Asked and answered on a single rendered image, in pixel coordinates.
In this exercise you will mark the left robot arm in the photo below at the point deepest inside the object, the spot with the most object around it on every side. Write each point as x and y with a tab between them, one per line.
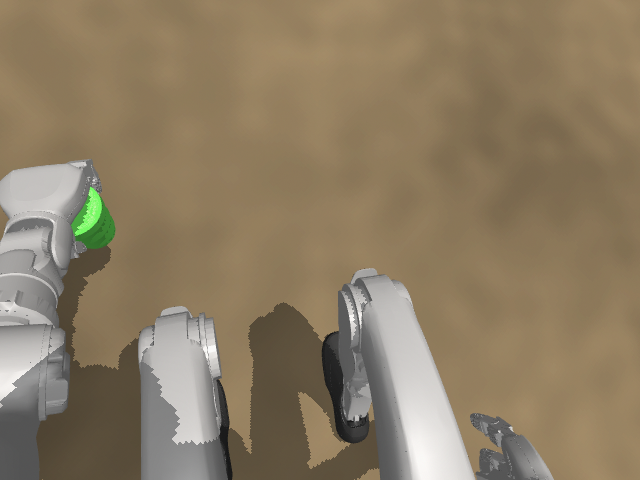
35	253

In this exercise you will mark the left robot foot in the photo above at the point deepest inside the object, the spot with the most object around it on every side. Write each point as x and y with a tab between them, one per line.
224	429

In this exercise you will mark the left robot hand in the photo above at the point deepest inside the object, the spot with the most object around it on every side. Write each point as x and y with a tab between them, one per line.
60	189

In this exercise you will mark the right robot foot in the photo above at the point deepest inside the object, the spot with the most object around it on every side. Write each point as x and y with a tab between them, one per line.
349	431

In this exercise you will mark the cup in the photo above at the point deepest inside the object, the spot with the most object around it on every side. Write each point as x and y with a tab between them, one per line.
93	225

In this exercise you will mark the right robot hand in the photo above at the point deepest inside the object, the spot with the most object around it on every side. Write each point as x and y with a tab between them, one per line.
519	461

